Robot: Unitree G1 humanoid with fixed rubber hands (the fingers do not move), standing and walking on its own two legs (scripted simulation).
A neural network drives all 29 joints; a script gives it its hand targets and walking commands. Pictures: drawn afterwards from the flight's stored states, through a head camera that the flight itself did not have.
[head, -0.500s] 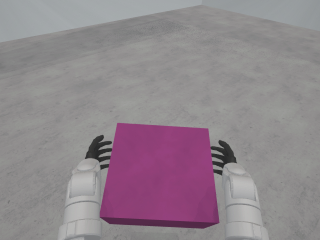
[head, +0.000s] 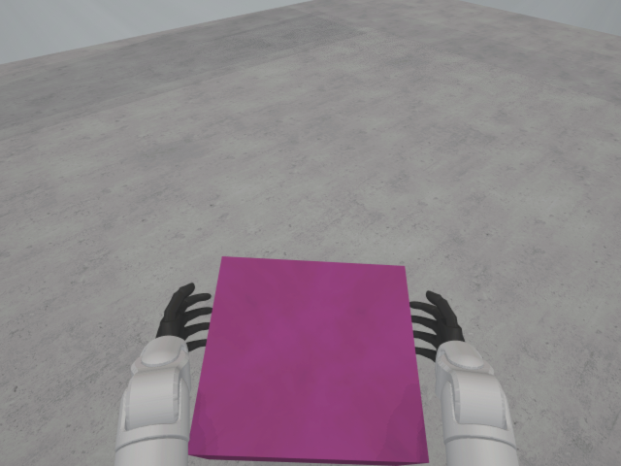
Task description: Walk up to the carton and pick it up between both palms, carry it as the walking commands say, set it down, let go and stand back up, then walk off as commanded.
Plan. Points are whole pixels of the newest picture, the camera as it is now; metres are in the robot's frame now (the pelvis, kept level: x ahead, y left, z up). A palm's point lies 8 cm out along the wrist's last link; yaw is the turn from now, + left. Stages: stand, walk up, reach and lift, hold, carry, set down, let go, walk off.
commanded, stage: set down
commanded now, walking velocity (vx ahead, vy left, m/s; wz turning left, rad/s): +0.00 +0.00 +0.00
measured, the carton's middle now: (308, 360) +0.28 +0.02 -0.05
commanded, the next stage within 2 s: none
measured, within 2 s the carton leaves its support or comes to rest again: neither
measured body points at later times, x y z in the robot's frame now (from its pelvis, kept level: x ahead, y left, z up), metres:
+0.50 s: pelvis -0.04 -0.01 -0.01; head -0.01 -0.01 +0.44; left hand +0.27 +0.19 -0.02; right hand +0.29 -0.17 -0.03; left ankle -0.03 +0.12 -0.75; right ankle -0.01 -0.12 -0.75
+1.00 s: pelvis -0.07 +0.00 -0.06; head +0.11 +0.00 +0.36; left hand +0.30 +0.20 -0.12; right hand +0.31 -0.17 -0.13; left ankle -0.03 +0.12 -0.75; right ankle -0.01 -0.13 -0.75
